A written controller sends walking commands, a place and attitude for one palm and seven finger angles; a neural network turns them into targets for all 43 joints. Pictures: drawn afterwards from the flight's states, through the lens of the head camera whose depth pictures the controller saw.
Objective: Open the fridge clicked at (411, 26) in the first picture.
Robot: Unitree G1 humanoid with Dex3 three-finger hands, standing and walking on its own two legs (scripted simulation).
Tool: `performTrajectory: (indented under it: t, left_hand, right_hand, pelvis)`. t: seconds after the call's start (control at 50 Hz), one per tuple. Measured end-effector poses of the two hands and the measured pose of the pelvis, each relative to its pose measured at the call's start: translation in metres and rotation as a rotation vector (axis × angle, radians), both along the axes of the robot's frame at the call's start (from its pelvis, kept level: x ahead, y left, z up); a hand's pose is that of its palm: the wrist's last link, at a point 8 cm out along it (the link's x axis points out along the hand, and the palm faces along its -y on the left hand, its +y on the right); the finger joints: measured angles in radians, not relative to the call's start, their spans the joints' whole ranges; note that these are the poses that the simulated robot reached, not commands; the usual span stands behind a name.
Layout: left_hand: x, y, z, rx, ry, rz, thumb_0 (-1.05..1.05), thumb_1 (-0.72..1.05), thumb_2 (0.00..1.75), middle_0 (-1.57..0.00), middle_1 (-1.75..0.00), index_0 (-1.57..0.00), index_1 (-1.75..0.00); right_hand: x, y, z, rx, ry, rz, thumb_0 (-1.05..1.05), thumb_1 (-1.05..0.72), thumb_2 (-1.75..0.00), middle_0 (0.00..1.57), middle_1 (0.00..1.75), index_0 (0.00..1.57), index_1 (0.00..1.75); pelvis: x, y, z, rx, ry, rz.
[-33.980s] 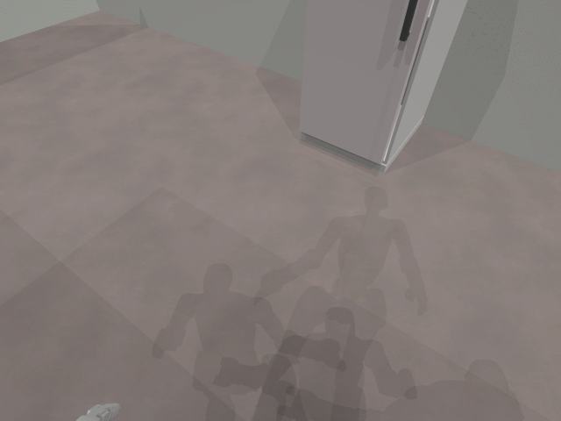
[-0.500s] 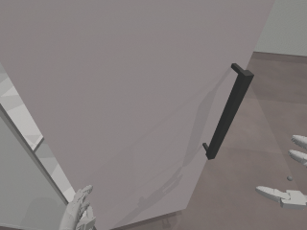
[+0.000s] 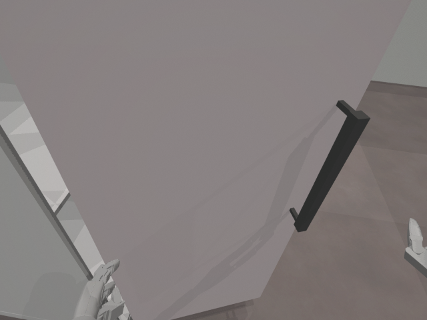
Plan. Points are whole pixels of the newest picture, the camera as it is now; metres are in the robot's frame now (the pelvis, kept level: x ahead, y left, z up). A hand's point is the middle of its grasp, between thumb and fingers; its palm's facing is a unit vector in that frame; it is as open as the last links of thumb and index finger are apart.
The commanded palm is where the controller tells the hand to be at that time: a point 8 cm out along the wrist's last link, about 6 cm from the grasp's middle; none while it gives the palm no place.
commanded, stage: draw the hand back to the body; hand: right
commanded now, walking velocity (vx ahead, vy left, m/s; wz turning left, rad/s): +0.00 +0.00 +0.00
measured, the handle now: (318, 175) +0.37 -0.22 +0.11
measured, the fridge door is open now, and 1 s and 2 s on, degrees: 68 68 68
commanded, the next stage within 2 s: step back with the hand held close in 0.32 s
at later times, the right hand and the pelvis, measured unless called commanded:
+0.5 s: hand (410, 243) +0.19 -0.27 +0.16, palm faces +0.48 +0.79 -0.39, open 7.4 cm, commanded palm +0.14 -0.30 +0.18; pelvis +0.00 +0.00 +0.00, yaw +0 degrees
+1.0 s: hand out of the picture +0.15 -0.29 +0.16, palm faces +0.45 +0.78 -0.44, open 7.4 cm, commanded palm +0.09 -0.32 +0.18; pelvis -0.05 -0.03 -0.02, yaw +0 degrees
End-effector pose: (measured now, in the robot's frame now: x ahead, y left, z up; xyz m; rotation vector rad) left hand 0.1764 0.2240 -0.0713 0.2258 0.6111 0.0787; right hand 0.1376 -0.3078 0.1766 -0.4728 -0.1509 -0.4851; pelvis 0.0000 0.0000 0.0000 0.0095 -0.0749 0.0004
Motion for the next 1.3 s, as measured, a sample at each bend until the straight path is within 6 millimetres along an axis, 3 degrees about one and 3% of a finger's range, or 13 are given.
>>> performTrajectory:
  t: [0.18,0.5,0.68,0.9,1.1,1.2,1.3]
  left_hand:
    - [0.004,0.000,0.001,-0.005,0.001,-0.006,0.01,0.91,0.90,-0.20,-0.30,-0.20,-0.30]
    - [0.002,-0.006,-0.002,-0.006,0.024,-0.016,0.01,0.91,0.90,-0.20,-0.30,-0.20,-0.30]
    - [-0.020,-0.003,0.002,0.034,0.097,0.081,0.01,0.91,0.90,-0.20,-0.30,-0.20,-0.30]
    - [-0.060,-0.021,-0.004,0.051,0.118,0.078,0.01,0.91,0.90,-0.20,-0.30,-0.20,-0.30]
    - [-0.091,-0.028,-0.019,0.047,0.147,0.044,0.01,0.90,0.90,-0.20,-0.30,-0.21,-0.30]
    - [-0.107,-0.028,-0.013,0.090,0.136,0.081,0.01,0.90,0.90,-0.20,-0.30,-0.21,-0.30]
    - [-0.120,-0.035,-0.002,0.074,0.106,0.086,0.01,0.91,0.90,-0.20,-0.30,-0.20,-0.30]
  right_hand:
    - [0.001,0.002,-0.005,0.017,0.014,-0.009,0.01,-0.85,-0.88,0.21,0.33,0.21,0.32]
    - [0.006,0.002,0.000,0.010,-0.009,0.004,0.02,-0.89,-0.90,0.21,0.31,0.21,0.30]
    - [0.022,0.000,-0.013,-0.024,0.018,0.124,0.01,-0.89,-0.90,0.21,0.31,0.21,0.30]
    - [-0.014,-0.022,-0.003,-0.115,-0.035,0.124,0.02,-0.89,-0.90,0.21,0.31,0.21,0.30]
    - [-0.044,-0.019,-0.010,-0.055,-0.115,0.091,0.01,-0.89,-0.90,0.21,0.31,0.21,0.30]
    - [-0.051,-0.030,-0.009,-0.079,-0.156,0.127,0.01,-0.88,-0.90,0.21,0.31,0.21,0.30]
    - [-0.061,-0.042,0.006,-0.124,-0.165,0.115,0.01,-0.88,-0.90,0.21,0.31,0.21,0.30]
  pelvis:
    - [0.001,0.005,0.000,0.001,0.000,-0.002]
    - [0.000,0.002,0.000,0.006,0.009,-0.001]
    - [-0.013,-0.015,-0.003,0.007,0.067,0.023]
    - [-0.040,-0.027,-0.011,0.006,0.069,0.016]
    - [-0.064,-0.029,-0.019,0.025,0.071,-0.006]
    - [-0.076,-0.039,-0.022,0.027,0.054,-0.001]
    - [-0.088,-0.041,-0.012,0.051,0.071,0.005]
